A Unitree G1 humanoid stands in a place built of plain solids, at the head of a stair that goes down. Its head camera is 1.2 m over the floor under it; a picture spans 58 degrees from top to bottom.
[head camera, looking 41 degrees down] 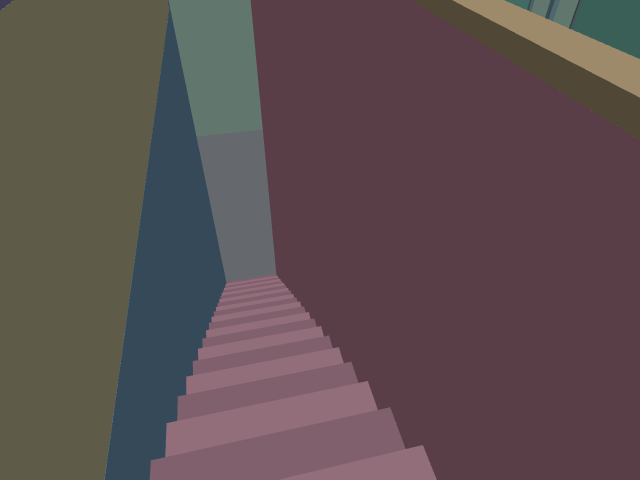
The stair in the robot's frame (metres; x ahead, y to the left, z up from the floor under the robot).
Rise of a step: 0.20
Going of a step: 0.24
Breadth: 0.90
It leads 13 degrees to the left of straight ahead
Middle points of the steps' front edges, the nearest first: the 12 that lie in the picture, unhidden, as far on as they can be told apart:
0.75 0.16 -0.40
0.99 0.22 -0.60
1.22 0.27 -0.81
1.46 0.32 -1.01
1.69 0.38 -1.21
1.93 0.43 -1.41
2.16 0.49 -1.62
2.40 0.54 -1.82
2.63 0.59 -2.02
2.87 0.65 -2.22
3.10 0.70 -2.42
3.34 0.75 -2.63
